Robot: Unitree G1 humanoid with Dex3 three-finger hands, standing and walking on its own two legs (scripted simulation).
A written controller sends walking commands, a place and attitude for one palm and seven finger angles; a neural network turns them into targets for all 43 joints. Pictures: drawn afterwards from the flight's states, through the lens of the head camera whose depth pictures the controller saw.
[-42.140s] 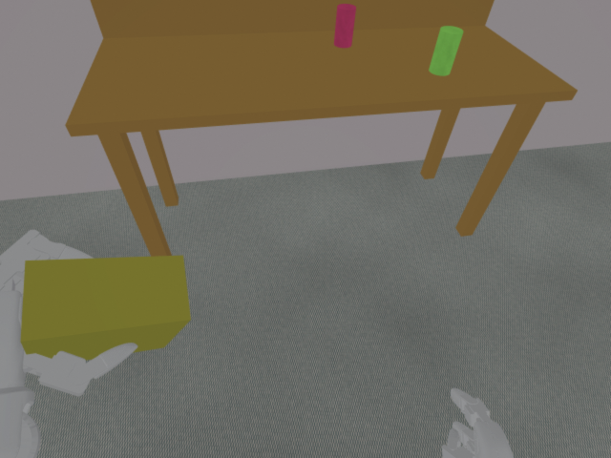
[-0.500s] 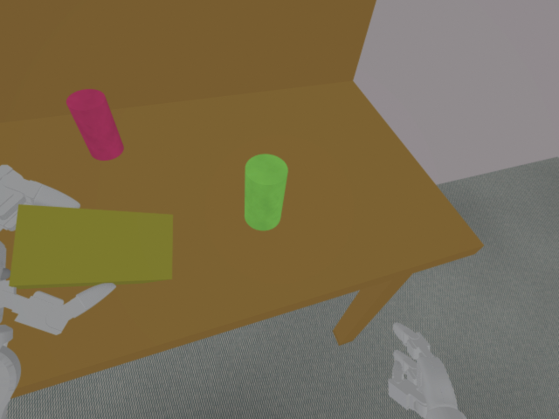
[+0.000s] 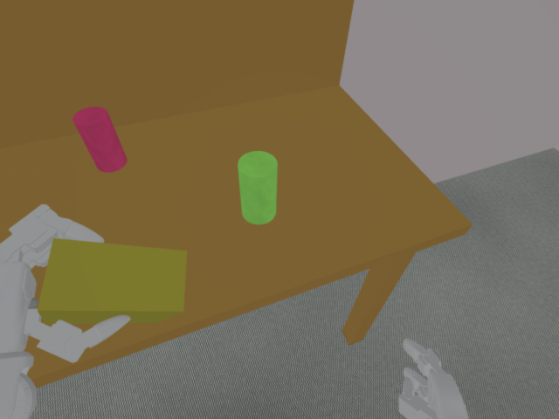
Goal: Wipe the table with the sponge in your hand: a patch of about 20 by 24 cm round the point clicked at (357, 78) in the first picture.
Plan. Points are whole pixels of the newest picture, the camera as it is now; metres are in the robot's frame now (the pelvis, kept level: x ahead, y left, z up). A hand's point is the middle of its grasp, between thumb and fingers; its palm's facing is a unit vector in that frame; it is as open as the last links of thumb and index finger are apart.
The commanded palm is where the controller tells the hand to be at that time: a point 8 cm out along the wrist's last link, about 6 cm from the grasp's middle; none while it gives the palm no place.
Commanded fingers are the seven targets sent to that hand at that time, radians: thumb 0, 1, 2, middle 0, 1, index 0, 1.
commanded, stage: come to a stop and stand still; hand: left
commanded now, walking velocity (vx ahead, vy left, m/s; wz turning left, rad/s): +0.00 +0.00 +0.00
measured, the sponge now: (134, 288) +0.23 +0.19 +0.12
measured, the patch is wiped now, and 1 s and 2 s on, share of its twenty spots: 0.00 0.00 0.00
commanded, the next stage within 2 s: look again from close up in 0.30 s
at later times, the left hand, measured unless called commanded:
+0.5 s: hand (49, 283) +0.22 +0.26 +0.15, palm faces +0.41 -0.84 -0.36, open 10.6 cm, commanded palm +0.15 +0.29 +0.18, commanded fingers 0.00 0.10 1.30 -1.20 -1.60 -1.20 -1.60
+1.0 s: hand (51, 263) +0.24 +0.27 +0.16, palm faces +0.39 -0.85 -0.36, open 10.6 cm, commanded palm +0.18 +0.30 +0.18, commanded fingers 0.00 0.10 1.30 -1.20 -1.60 -1.20 -1.60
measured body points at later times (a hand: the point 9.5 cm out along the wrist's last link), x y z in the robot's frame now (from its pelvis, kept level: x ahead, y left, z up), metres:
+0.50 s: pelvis +0.00 +0.00 +0.00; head +0.02 +0.03 +0.45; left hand +0.19 +0.30 +0.17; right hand +0.18 -0.21 -0.06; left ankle +0.04 +0.07 -0.74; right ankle +0.03 -0.14 -0.74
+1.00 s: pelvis +0.02 +0.01 +0.01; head +0.06 +0.05 +0.45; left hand +0.21 +0.31 +0.18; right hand +0.22 -0.20 -0.06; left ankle +0.04 +0.07 -0.74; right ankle +0.03 -0.14 -0.74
